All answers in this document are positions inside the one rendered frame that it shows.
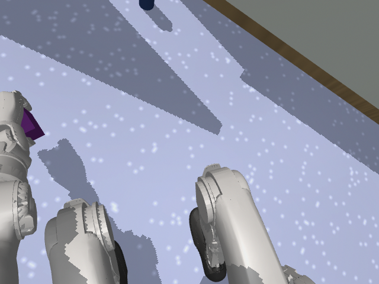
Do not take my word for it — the left robot foot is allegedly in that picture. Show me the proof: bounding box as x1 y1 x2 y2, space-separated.
114 241 128 284

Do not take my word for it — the left robot arm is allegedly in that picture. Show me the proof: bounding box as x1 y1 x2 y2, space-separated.
0 121 37 284

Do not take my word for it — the left robot hand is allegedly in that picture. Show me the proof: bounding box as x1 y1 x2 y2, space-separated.
0 90 35 147

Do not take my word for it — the right robot foot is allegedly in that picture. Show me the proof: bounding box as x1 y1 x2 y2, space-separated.
189 207 227 282

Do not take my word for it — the right robot hand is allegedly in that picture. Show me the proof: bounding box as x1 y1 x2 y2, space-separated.
281 265 315 284

